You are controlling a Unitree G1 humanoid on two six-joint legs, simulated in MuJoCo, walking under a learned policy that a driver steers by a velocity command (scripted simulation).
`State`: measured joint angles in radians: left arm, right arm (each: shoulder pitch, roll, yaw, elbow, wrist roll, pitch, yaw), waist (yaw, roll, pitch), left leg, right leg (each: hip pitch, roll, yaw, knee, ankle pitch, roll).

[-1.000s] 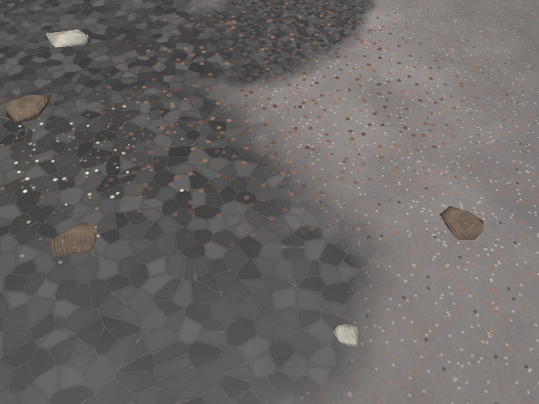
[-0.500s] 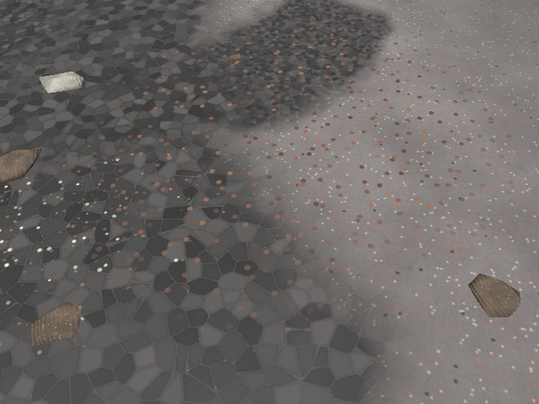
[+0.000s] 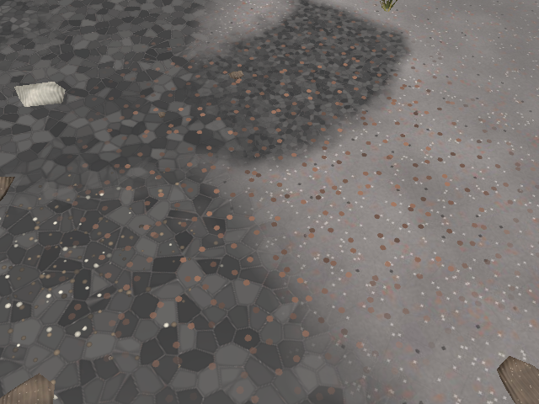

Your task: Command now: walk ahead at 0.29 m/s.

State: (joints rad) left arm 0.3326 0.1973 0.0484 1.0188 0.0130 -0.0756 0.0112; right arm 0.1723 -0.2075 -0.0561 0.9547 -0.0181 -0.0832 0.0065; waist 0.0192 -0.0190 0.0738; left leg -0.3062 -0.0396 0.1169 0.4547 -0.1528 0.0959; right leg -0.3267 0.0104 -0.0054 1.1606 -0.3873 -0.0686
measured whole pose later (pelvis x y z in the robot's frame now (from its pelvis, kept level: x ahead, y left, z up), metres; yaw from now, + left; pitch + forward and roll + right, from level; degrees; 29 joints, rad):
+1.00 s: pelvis +0.12 -0.04 +0.01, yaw +1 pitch -2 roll +0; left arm 0.29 0.13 0.00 1.16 0.00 -0.01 0.04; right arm 0.34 -0.12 0.02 1.17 -0.01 -0.01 -0.05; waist 0.00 0.01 0.03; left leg -0.05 0.01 0.08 0.37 -0.29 0.01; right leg -0.18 0.05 -0.07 0.37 -0.16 -0.07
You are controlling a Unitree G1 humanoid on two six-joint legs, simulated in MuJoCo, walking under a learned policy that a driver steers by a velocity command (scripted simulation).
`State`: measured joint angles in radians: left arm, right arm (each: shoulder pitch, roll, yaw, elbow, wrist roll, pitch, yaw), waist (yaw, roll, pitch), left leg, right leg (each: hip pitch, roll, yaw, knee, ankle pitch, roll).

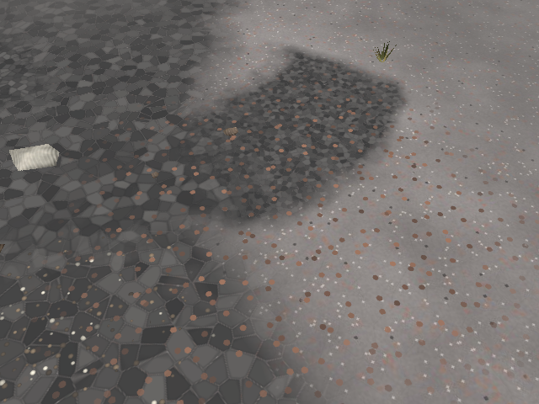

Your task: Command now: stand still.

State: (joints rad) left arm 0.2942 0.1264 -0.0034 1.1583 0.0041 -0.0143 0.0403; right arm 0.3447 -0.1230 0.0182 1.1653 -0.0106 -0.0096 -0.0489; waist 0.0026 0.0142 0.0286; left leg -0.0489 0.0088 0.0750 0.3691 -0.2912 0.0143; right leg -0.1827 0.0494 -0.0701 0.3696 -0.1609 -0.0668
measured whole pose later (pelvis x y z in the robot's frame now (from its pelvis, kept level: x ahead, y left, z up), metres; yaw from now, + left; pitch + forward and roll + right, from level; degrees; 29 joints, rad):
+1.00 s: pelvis +0.16 -0.06 +0.00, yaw +0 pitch +0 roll +0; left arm 0.39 0.16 0.04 1.07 0.02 -0.09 0.00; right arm 0.29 -0.19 -0.05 1.02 -0.03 -0.07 0.02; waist 0.00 0.03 0.02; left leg -0.47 0.06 0.04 1.10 -0.26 0.08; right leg -0.12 0.05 -0.10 0.36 -0.25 -0.08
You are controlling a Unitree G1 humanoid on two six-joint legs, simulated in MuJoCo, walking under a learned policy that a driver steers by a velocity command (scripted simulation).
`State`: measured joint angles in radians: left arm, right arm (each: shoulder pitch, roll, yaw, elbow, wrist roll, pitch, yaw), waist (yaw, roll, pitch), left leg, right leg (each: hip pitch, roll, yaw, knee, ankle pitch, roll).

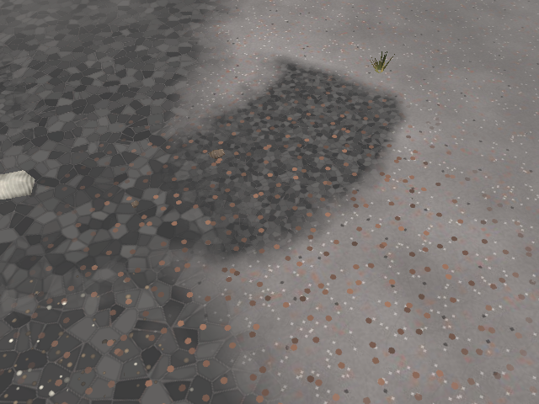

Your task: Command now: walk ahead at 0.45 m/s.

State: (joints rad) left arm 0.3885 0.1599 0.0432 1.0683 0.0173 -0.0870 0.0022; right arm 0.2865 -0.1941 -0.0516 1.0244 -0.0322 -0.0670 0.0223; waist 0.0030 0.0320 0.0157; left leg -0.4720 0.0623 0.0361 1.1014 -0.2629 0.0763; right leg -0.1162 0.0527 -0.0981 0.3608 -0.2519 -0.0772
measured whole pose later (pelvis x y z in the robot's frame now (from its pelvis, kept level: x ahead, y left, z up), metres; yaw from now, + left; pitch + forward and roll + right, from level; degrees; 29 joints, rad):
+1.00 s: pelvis +0.57 -0.02 -0.01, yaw +0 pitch +0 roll +0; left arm 0.18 0.21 0.06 0.96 0.02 -0.08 -0.01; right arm 0.35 -0.19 -0.05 1.03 -0.01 -0.08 0.00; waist -0.02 0.02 0.06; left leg -0.33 0.01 0.01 1.16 -0.34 0.09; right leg -0.30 0.04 -0.12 0.46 -0.16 -0.10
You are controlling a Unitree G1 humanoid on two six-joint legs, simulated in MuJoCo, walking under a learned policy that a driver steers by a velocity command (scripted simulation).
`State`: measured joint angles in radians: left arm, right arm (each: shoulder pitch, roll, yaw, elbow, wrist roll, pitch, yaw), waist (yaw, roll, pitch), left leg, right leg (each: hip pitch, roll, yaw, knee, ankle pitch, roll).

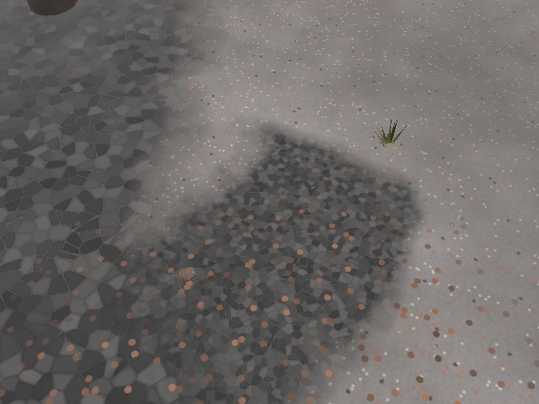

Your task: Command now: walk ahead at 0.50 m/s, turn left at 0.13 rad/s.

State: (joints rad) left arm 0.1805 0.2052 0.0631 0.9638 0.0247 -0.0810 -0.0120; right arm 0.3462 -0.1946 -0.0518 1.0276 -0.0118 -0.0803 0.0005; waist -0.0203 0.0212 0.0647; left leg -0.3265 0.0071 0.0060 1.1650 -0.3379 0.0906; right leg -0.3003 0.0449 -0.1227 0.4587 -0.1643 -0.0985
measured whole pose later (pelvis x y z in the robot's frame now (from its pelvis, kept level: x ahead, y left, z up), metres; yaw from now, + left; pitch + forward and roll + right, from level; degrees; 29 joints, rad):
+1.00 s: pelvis +0.55 +0.10 -0.02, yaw +21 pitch +1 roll +0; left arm 0.04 0.22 0.02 0.79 0.03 -0.07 -0.01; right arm 0.46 -0.23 -0.04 1.01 -0.02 -0.08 -0.01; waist -0.06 -0.01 0.05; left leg 0.11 -0.10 -0.06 0.40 -0.45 0.10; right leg -0.46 0.01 -0.08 0.52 -0.08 -0.09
